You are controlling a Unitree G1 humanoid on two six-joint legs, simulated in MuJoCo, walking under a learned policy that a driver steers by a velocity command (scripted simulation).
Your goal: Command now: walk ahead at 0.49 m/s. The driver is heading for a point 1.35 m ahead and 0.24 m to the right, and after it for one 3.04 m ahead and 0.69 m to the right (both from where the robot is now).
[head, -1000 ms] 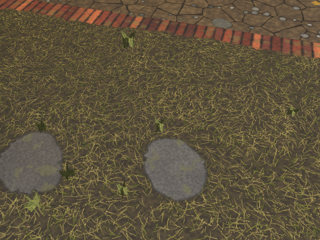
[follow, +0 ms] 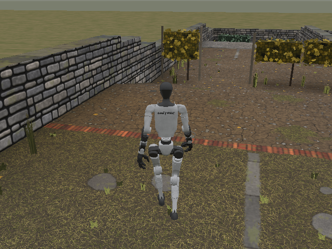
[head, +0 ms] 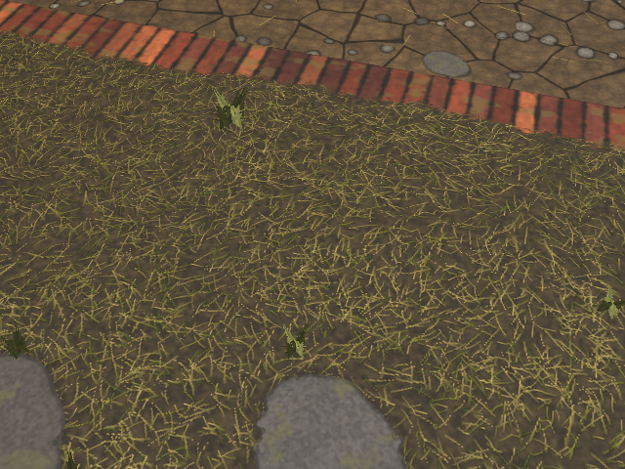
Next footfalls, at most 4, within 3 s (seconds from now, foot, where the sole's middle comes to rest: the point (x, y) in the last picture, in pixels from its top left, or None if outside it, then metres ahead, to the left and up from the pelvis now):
0.52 right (397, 467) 0.45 -0.12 -0.75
1.08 left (312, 334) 0.75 0.06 -0.75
1.64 right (381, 236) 1.04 -0.11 -0.75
2.20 left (344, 146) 1.38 -0.01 -0.75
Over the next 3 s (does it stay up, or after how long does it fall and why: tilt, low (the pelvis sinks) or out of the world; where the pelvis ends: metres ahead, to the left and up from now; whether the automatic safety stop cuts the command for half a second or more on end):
stays up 1.50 -0.30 0.03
